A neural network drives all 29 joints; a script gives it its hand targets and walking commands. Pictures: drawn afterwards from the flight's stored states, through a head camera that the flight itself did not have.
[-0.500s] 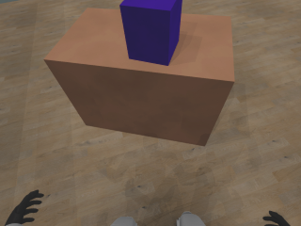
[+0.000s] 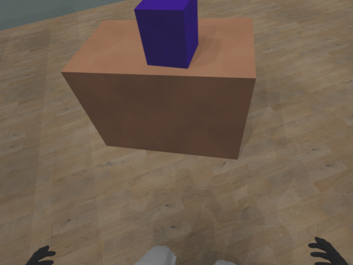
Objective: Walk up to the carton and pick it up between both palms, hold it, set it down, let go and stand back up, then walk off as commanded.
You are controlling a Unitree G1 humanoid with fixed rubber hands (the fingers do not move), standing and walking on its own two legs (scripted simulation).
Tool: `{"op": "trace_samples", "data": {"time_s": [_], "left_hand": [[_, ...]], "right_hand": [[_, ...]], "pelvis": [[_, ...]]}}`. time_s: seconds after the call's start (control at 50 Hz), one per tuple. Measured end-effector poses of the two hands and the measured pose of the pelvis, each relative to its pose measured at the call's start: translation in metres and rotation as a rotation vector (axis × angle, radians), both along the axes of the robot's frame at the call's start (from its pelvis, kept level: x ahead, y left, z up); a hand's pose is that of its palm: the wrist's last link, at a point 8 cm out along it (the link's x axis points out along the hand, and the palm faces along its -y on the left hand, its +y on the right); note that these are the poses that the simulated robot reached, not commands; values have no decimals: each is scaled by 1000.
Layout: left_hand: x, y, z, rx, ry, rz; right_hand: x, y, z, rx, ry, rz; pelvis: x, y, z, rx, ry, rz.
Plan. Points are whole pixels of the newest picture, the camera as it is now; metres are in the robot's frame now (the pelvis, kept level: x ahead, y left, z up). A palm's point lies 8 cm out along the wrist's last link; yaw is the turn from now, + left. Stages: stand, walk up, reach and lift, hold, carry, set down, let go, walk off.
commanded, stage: walk off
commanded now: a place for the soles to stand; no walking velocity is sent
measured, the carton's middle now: (170, 29) +1.04 +0.08 +0.01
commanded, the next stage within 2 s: stand in 1.82 s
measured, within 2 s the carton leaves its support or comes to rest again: neither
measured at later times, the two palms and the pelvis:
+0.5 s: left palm out of the picture -0.05 +0.38 -0.08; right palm out of the picture -0.07 -0.28 -0.08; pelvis -0.15 +0.04 +0.00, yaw +1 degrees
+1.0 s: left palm out of the picture -0.09 +0.44 -0.07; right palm out of the picture -0.09 -0.24 -0.10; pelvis -0.15 +0.10 +0.00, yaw +0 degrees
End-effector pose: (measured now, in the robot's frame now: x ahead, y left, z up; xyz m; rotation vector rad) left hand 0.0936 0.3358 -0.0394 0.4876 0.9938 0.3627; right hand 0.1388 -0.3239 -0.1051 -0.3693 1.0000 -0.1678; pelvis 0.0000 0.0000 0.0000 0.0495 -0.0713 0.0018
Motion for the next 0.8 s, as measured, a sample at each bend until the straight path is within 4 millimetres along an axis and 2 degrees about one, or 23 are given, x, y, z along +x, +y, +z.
{"op": "trace_samples", "data": {"time_s": [0.08, 0.16, 0.24, 0.34, 0.4, 0.44, 0.48, 0.54, 0.6, 0.66, 0.72, 0.8], "left_hand": [[-7, 9, 18, 66, -57, -12], [-23, 16, 21, 86, -87, -23], [-49, 25, 7, 64, -80, -24], [-86, 46, -25, 8, -67, -10], [-111, 52, -39, -35, -27, 24], [-123, 51, -42, -73, -14, 19], [-138, 48, -43, -101, 7, 2], [-164, 44, -43, -121, 58, -10], [-182, 38, -42, -114, 81, -11], [-196, 34, -32, -108, 51, -6], [-210, 40, -15, -69, 36, -12], [-220, 59, 2, -22, 37, 8]], "right_hand": [[-35, 4, -9, 34, 51, -3], [-71, 3, -17, 32, 89, -25], [-108, 7, -16, 12, 115, -44], [-163, 19, -6, -33, 128, -59], [-200, 29, 5, -58, 127, -86], [-214, 36, 14, -62, 116, -97], [-215, 41, 23, -67, 81, -100], [-201, 44, 32, -61, -10, -82], [-193, 41, 29, -44, -79, -63], [-195, 44, 22, -7, -71, -54], [-199, 51, 21, 25, -44, -33], [-211, 55, 19, 29, 13, -11]], "pelvis": [[-23, 0, 1, 20, -1, 5], [-47, 7, -4, 18, 2, 9], [-74, 17, -9, 10, 0, 23], [-112, 37, -20, -13, -2, 48], [-130, 43, -16, -27, -18, 30], [-139, 42, -10, -36, -23, 34], [-144, 41, -4, -41, -12, 19], [-152, 42, 0, -37, 11, -20], [-161, 42, -4, -40, 16, -45], [-170, 42, 0, -61, 4, -19], [-174, 46, 7, -40, 15, -19], [-174, 54, 13, -21, 14, -14]]}}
